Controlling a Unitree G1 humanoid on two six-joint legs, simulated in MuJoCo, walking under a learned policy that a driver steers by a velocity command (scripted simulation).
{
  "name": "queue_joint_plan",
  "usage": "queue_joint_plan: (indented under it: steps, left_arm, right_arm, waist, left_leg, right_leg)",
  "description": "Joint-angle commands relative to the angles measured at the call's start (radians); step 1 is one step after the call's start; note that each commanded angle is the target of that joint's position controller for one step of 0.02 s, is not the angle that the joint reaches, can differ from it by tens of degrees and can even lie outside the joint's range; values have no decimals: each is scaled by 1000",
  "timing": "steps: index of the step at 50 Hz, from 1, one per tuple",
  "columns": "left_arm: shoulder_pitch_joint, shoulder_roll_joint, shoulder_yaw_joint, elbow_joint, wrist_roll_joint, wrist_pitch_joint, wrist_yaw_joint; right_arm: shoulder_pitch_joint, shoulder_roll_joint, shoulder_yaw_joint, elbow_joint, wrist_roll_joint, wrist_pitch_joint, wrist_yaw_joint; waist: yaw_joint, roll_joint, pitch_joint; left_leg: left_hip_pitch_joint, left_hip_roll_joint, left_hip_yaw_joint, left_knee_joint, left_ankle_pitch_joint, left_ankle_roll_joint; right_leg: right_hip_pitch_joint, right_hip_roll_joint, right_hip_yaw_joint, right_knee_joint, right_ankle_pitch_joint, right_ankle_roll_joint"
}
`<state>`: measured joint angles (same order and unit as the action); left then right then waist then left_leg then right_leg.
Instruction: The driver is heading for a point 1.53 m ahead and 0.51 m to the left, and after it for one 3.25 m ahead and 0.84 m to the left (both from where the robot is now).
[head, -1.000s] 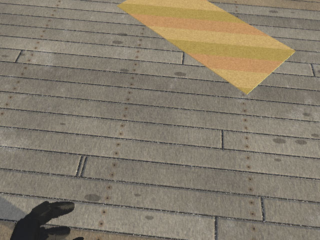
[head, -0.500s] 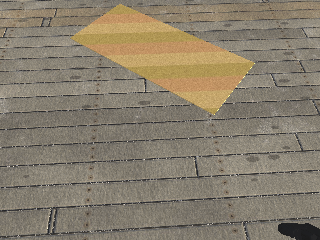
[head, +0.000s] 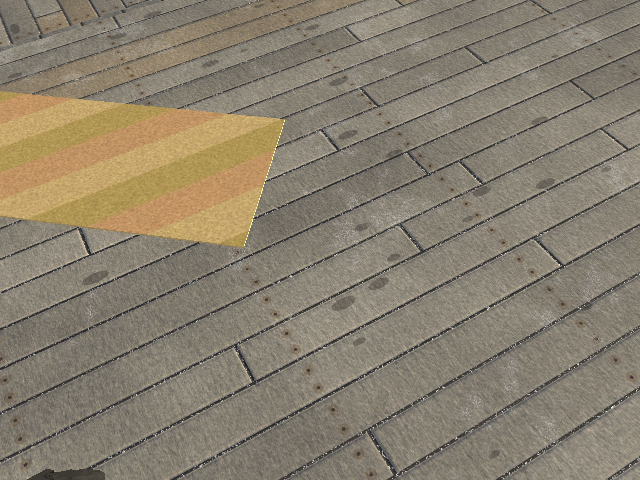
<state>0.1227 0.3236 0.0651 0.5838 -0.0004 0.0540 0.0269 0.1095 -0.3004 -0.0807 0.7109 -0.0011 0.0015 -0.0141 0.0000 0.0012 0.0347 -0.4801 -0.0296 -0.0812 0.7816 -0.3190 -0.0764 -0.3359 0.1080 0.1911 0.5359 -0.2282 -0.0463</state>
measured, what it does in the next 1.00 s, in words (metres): steps on the spot, turning left: left foot, then right foot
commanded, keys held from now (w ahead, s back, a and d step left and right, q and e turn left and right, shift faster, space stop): q+shift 0.70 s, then shift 0.20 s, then e+shift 0.10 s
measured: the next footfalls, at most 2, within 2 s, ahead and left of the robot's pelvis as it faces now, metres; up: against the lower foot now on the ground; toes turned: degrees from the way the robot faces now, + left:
left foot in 0.08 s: +0.07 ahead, +0.14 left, +0.00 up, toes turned -2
right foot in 0.40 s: +0.06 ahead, -0.09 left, +0.00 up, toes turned +21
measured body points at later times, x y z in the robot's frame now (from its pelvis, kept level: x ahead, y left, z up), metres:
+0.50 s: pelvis +0.02 -0.01 +0.00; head +0.05 -0.01 +0.45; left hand +0.06 +0.31 -0.08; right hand +0.26 -0.25 -0.09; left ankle +0.00 +0.13 -0.69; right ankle +0.03 -0.10 -0.74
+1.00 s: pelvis +0.01 +0.04 +0.00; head +0.03 +0.09 +0.45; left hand -0.09 +0.34 -0.13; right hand +0.33 -0.03 -0.07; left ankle -0.04 +0.13 -0.74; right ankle +0.04 -0.11 -0.68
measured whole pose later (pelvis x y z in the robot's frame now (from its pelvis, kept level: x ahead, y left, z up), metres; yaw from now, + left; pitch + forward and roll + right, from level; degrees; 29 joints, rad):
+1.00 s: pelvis +0.01 +0.04 +0.00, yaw +36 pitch +2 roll +0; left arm 0.21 0.34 0.08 0.77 -0.01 0.02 0.00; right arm 0.07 -0.25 -0.04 0.59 -0.02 0.03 0.00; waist 0.05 -0.04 0.07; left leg -0.30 0.00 0.05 0.52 -0.25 0.04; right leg -0.38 -0.08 -0.05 0.95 -0.58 0.07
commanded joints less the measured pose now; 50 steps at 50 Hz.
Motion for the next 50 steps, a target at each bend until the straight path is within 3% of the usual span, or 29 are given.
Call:
queue_joint_plan:
  steps: [1, 3, 4, 5, 6, 8, 9, 11, 13, 15, 19, 20, 21, 22, 23, 24, 25, 27, 31, 37, 41, 43, 44, 45, 46, 47, 48, 49, 50]
  left_arm:
    - [-4, 108, 20, -51, 11, -10, -7]
    - [-24, 16, -19, -24, 15, -21, -14]
    - [36, 5, -22, 5, 27, -32, -18]
    - [97, 39, -11, 17, 48, -42, -17]
    - [118, 56, -1, 14, 48, -47, -14]
    - [3, 114, 20, 3, 32, -48, 3]
    - [-21, 97, 22, -1, 24, -45, 9]
    - [-30, 58, 22, -13, 14, -45, 6]
    - [-43, 30, 22, -17, 5, -56, -1]
    - [-32, 26, 27, -9, -6, -67, -8]
    - [57, 20, 36, 39, -20, -79, -26]
    - [107, 40, 47, 62, -17, -77, -25]
    - [127, 106, 65, 64, -6, -69, -18]
    - [54, 183, 74, 38, 36, -63, -17]
    - [10, 142, 62, 8, 60, -72, -16]
    - [-45, 87, 45, -8, 51, -77, -7]
    - [-75, 69, 39, -13, 35, -78, 2]
    - [-66, 67, 33, -8, 17, -75, 22]
    - [50, 98, 40, 18, 29, -54, 31]
    - [54, 155, 61, 38, 12, -42, 2]
    - [41, 172, 69, 62, -25, -51, -29]
    - [18, 168, 66, 75, -50, -57, -32]
    - [51, 140, 55, 98, -53, -63, -32]
    - [69, 92, 34, 87, -11, -72, -30]
    - [85, 15, -7, 56, 43, -76, -34]
    - [61, 86, 18, 95, 15, -64, -34]
    - [59, 90, 17, 106, -18, -53, -36]
    - [71, 76, 16, 120, -25, -44, -29]
    - [73, 90, 20, 135, -14, -33, -16]
  right_arm:
    - [-8, -80, -11, -71, 2, -20, 10]
    - [33, -19, 12, -55, -5, -30, 26]
    - [8, -30, 16, -64, -19, -32, 29]
    - [-32, -123, 2, -98, -25, -31, 24]
    - [-74, -156, -5, -98, -22, -29, 22]
    - [-41, -156, -16, -104, 3, -24, 20]
    - [-7, -183, -25, -100, 12, -22, 16]
    - [38, -192, -36, -102, 21, -17, 2]
    - [80, -182, -43, -103, 22, -10, -9]
    - [74, -185, -55, -111, 30, 4, -19]
    - [-25, -178, -67, -151, 51, 53, -27]
    - [-44, -162, -62, -162, 56, 57, -27]
    - [-3, -113, -48, -163, 47, 59, -24]
    - [54, -88, -45, -173, 40, 50, -22]
    - [83, -177, -69, -159, 20, 36, -18]
    - [97, -216, -83, -133, 24, 37, -13]
    - [118, -200, -83, -109, 24, 44, -13]
    - [114, -152, -67, -109, 25, 52, -7]
    - [3, -111, -37, -180, 35, 46, 11]
    - [-32, -76, -16, -223, 21, 50, 30]
    - [-29, -75, -18, -227, 20, 66, 30]
    - [17, -82, -25, -213, 19, 71, 35]
    - [77, -120, -40, -193, 12, 70, 30]
    - [154, -210, -62, -186, 7, 65, 12]
    - [107, -249, -49, -209, -20, 49, -1]
    - [112, -118, -11, -194, -30, 31, 6]
    - [55, -62, 13, -168, -28, 12, 14]
    - [-1, -56, 12, -150, -20, 2, 16]
    - [-34, -58, 12, -139, -18, -6, 14]
  waist:
    - [29, -156, -162]
    - [-13, -135, -159]
    - [15, -101, -140]
    - [77, 34, -110]
    - [123, 158, -81]
    - [43, 170, -48]
    - [28, 180, -53]
    - [5, 206, -68]
    - [-21, 201, -107]
    - [-21, 165, -142]
    - [32, 151, -169]
    - [54, 142, -174]
    - [32, 24, -173]
    - [-22, -258, -120]
    - [-33, -200, -86]
    - [-51, -119, -63]
    - [-57, -77, -45]
    - [-33, -96, -30]
    - [50, -108, -45]
    - [58, -101, -68]
    - [35, -132, -91]
    - [-11, -138, -110]
    - [-39, -92, -140]
    - [-52, 61, -224]
    - [-14, 287, -297]
    - [-68, 127, -349]
    - [-36, 115, -263]
    - [-8, 114, -193]
    - [-5, 123, -145]
  left_leg:
    - [81, 43, 17, -66, -15, 17]
    - [277, 61, 31, -322, 182, 43]
    - [332, 76, -24, -377, 315, 65]
    - [311, 172, -155, -378, 495, 114]
    - [201, 226, -234, -399, 421, 219]
    - [170, 203, -301, -434, 272, 232]
    - [193, 206, -336, -425, 284, 239]
    - [275, 223, -410, -412, 349, 276]
    - [376, 240, -474, -399, 452, 305]
    - [434, 235, -493, -386, 504, 297]
    - [311, 134, -442, -366, 385, 221]
    - [218, 94, -413, -339, 278, 183]
    - [59, 11, -327, -203, 14, 125]
    - [-141, -124, -154, 22, -266, 71]
    - [-153, -17, -144, 226, -272, 38]
    - [-140, 8, -116, 311, -206, 25]
    - [-150, 18, -101, 347, -132, 11]
    - [-208, 48, -54, 433, -36, -14]
    - [-265, 104, 38, 333, -2, -56]
    - [-136, 126, 97, 127, -22, -34]
    - [17, 70, 139, -68, -56, 20]
    - [153, 38, 150, -278, 60, 73]
    - [321, 23, 129, -421, 238, 113]
    - [598, 171, -63, -383, 654, 170]
    - [702, 450, -351, -329, 995, 394]
    - [581, 463, -271, -359, 892, 456]
    - [506, 377, -152, -377, 770, 397]
    - [459, 311, -81, -396, 638, 333]
    - [400, 295, -39, -415, 623, 308]
  right_leg:
    - [136, -288, 229, -83, 359, -166]
    - [75, -245, 168, -81, 252, -113]
    - [56, -194, 123, -77, 122, -66]
    - [45, -103, 37, 14, -58, -15]
    - [87, -56, -43, 10, -119, 38]
    - [88, -53, -96, 42, -84, 58]
    - [65, -41, -114, 68, -93, 56]
    - [-17, -16, -118, 111, -168, 62]
    - [-103, -7, -91, 192, -307, 71]
    - [-139, -19, -61, 198, -307, 83]
    - [81, -2, -103, -94, -81, 88]
    - [208, -33, -106, -204, 37, 74]
    - [339, -200, 46, -259, 33, 12]
    - [309, -425, 320, -294, 125, -127]
    - [226, -520, 330, -287, 210, -198]
    - [192, -468, 215, -269, 229, -179]
    - [197, -388, 108, -253, 196, -138]
    - [230, -338, -20, -232, 304, -123]
    - [348, -361, -114, -232, 451, -175]
    - [353, -411, -217, -222, 532, -191]
    - [346, -425, -250, -155, 601, -167]
    - [321, -407, -279, -62, 591, -117]
    - [244, -363, -328, 43, 554, -58]
    - [18, -291, -372, 234, 264, 28]
    - [-228, -179, -329, 472, -461, 111]
    - [-184, -208, -186, 569, -485, 130]
    - [-165, -226, -155, 542, -445, 126]
    - [-172, -225, -152, 482, -395, 126]
    - [-147, -212, -146, 469, -318, 140]
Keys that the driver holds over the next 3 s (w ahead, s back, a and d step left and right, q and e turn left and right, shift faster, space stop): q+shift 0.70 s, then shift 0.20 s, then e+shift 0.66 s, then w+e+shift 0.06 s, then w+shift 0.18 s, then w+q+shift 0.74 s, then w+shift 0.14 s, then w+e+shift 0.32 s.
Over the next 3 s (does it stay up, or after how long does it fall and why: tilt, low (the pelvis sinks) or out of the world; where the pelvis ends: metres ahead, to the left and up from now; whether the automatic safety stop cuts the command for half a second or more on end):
stays up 0.90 0.46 -0.01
